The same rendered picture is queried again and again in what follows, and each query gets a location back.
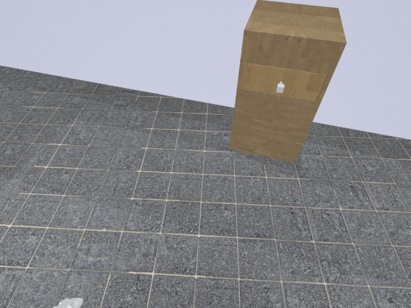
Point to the drawer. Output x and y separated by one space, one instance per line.
297 84

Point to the cabinet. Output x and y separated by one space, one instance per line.
290 36

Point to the handle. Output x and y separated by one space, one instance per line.
280 87

